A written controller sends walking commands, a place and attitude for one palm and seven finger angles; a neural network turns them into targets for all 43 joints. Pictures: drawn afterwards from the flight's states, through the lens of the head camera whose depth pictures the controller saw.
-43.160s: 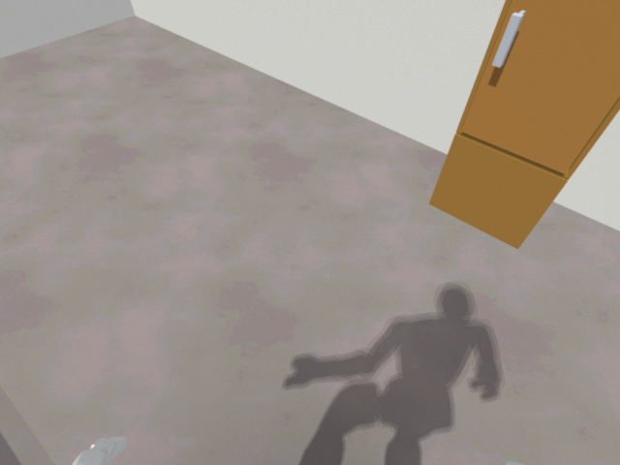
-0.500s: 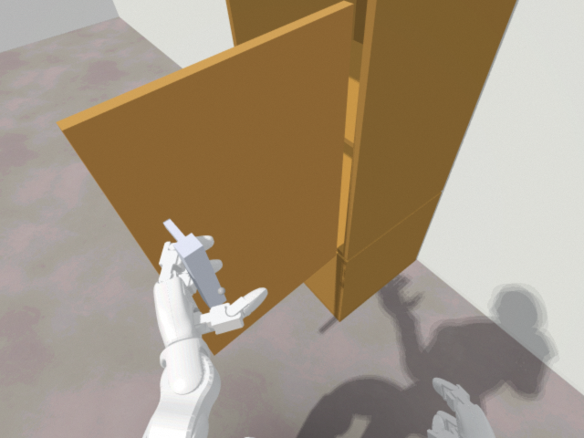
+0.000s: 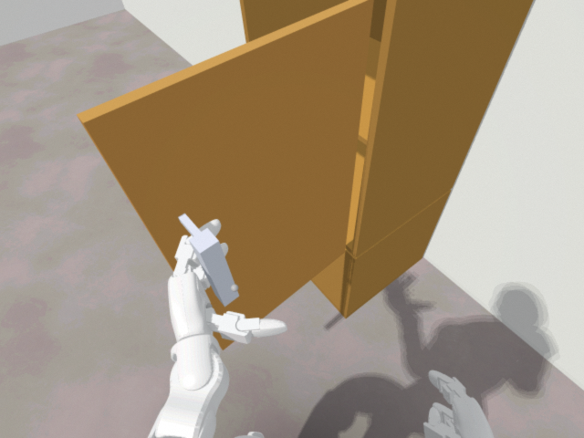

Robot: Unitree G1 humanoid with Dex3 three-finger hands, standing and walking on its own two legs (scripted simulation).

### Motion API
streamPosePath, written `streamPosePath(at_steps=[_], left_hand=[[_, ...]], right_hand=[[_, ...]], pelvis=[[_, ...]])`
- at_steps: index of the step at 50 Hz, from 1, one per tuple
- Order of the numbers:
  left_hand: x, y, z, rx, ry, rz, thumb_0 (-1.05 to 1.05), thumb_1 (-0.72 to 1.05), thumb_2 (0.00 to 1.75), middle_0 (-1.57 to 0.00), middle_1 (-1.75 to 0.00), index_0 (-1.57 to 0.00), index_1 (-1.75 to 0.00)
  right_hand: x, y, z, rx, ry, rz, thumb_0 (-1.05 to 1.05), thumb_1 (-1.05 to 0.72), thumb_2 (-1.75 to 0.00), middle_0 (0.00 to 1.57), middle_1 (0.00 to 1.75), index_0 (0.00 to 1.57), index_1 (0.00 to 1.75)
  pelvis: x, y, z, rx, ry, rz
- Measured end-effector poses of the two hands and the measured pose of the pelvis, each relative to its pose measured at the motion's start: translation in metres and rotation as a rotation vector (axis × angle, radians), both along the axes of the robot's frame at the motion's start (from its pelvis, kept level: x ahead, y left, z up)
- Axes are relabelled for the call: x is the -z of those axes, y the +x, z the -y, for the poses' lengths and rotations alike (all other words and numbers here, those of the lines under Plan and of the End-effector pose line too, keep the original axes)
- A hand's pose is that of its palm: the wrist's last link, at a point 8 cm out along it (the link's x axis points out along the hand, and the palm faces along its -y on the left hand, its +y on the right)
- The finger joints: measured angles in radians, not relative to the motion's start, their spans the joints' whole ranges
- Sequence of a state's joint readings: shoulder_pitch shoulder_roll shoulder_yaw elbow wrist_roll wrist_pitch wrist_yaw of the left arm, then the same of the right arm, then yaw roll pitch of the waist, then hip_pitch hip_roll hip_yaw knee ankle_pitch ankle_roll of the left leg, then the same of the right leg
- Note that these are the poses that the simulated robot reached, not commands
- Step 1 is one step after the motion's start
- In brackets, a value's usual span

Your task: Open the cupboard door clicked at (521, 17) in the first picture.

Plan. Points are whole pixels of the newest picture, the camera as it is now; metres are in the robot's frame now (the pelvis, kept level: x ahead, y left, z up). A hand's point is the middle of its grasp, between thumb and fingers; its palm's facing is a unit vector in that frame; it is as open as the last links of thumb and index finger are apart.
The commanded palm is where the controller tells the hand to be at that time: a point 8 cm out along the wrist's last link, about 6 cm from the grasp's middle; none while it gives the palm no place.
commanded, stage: slide the hand sideways off the handle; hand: left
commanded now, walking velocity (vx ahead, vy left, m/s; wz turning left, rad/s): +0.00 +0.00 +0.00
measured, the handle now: (207, 260) +0.34 +0.14 +0.06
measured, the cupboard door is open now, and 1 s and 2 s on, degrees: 94 95 95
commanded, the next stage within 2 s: draw the hand back to the body in 1.18 s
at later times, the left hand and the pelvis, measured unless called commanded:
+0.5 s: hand (205, 332) +0.25 +0.12 +0.05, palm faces -0.15 -0.99 +0.01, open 16.3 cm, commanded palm +0.23 +0.18 +0.06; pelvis +0.00 +0.06 -0.01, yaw -3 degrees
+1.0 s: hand (159, 358) +0.21 +0.17 +0.06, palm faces -0.10 -0.99 +0.00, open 16.2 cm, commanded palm +0.18 +0.22 +0.06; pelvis +0.01 +0.08 -0.02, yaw -3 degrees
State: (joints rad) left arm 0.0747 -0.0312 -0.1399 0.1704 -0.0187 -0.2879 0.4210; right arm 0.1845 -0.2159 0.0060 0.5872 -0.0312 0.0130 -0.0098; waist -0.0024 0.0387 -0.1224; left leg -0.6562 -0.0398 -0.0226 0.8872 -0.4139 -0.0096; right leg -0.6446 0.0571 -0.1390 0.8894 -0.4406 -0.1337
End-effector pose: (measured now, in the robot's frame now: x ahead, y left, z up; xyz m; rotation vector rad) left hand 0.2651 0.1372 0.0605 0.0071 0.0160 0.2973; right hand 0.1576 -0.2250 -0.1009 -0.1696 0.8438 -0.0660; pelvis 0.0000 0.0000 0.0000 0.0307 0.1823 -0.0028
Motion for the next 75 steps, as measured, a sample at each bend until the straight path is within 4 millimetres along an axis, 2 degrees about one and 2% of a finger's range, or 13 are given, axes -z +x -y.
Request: streamPosePath(at_steps=[2,7,11,15,20,26,33,38,50,65,69,75], left_hand=[[0.001,-0.001,-0.004,0.061,0.025,0.01,-0.01,-0.5,0.3,-0.35,-0.55,-0.32,-0.57],[0.001,-0.002,-0.019,0.367,0.108,0.023,-0.01,-0.5,0.3,-0.27,-0.43,-0.22,-0.44],[0.0,-0.004,-0.021,0.515,0.021,-0.001,-0.01,-0.5,0.3,-0.21,-0.37,-0.16,-0.37],[0.0,-0.007,-0.024,0.486,-0.073,0.001,-0.01,-0.5,0.3,-0.18,-0.33,-0.15,-0.33],[0.004,-0.021,-0.029,0.452,-0.066,0.015,-0.01,-0.5,0.3,-0.16,-0.31,-0.16,-0.32],[0.01,-0.034,-0.044,0.452,-0.017,0.005,-0.01,-0.5,0.3,-0.15,-0.3,-0.16,-0.31],[0.005,-0.036,-0.053,0.461,-0.033,0.001,-0.01,-0.5,0.3,-0.16,-0.3,-0.17,-0.31],[0.002,-0.042,-0.059,0.451,-0.039,-0.012,-0.01,-0.5,0.3,-0.16,-0.3,-0.18,-0.32],[0.002,-0.071,-0.086,0.398,-0.015,-0.033,-0.01,-0.5,0.3,-0.16,-0.3,-0.18,-0.31],[0.004,-0.093,-0.095,0.394,0.005,-0.039,-0.01,-0.5,0.3,-0.15,-0.3,-0.15,-0.3],[-0.005,-0.092,-0.098,0.396,0.031,-0.008,-0.01,-0.5,0.3,-0.15,-0.3,-0.15,-0.3],[-0.027,-0.09,-0.115,0.374,0.085,0.008,-0.01,-0.5,0.3,-0.15,-0.3,-0.15,-0.3]], right_hand=[[-0.001,0.0,-0.003,-0.006,-0.002,0.003,0.01,-0.91,-0.89,0.2,0.3,0.2,0.3],[-0.002,-0.004,-0.01,0.003,-0.009,0.022,0.01,-0.91,-0.89,0.2,0.3,0.2,0.3],[-0.009,-0.009,-0.017,0.033,-0.005,0.057,0.01,-0.91,-0.89,0.2,0.3,0.2,0.3],[-0.019,-0.011,-0.028,0.046,-0.005,0.089,0.01,-0.91,-0.89,0.2,0.3,0.2,0.3],[-0.027,-0.008,-0.043,0.03,-0.007,0.119,0.01,-0.91,-0.89,0.2,0.3,0.2,0.3],[-0.024,0.001,-0.061,0.009,-0.006,0.133,0.01,-0.91,-0.89,0.2,0.3,0.2,0.3],[-0.02,0.008,-0.081,0.008,0.015,0.137,0.01,-0.91,-0.89,0.2,0.3,0.2,0.3],[-0.022,0.011,-0.088,0.01,0.023,0.137,0.01,-0.9,-0.89,0.2,0.3,0.2,0.3],[-0.025,0.017,-0.077,0.004,-0.01,0.162,0.01,-0.9,-0.89,0.2,0.3,0.2,0.3],[-0.021,0.009,-0.057,0.02,-0.029,0.198,0.01,-0.9,-0.89,0.2,0.3,0.2,0.3],[-0.021,0.006,-0.052,0.028,-0.031,0.202,0.01,-0.9,-0.89,0.2,0.3,0.2,0.3],[-0.027,0.003,-0.044,0.055,-0.021,0.211,0.01,-0.9,-0.89,0.2,0.3,0.2,0.3]], pelvis=[[0.001,-0.001,-0.003,0.001,-0.001,0.0],[0.003,-0.005,-0.014,0.001,-0.011,0.008],[0.001,-0.005,-0.027,0.009,-0.025,0.024],[-0.002,-0.002,-0.039,0.027,-0.03,0.027],[0.001,0.001,-0.052,0.04,-0.036,0.017],[0.009,0.002,-0.065,0.039,-0.053,0.006],[0.012,0.007,-0.077,0.04,-0.065,-0.005],[0.012,0.012,-0.081,0.046,-0.065,-0.012],[0.017,0.012,-0.078,0.038,-0.071,-0.02],[0.025,0.0,-0.06,0.027,-0.067,-0.022],[0.024,-0.001,-0.054,0.027,-0.066,-0.017],[0.017,0.001,-0.048,0.026,-0.067,0.008]])
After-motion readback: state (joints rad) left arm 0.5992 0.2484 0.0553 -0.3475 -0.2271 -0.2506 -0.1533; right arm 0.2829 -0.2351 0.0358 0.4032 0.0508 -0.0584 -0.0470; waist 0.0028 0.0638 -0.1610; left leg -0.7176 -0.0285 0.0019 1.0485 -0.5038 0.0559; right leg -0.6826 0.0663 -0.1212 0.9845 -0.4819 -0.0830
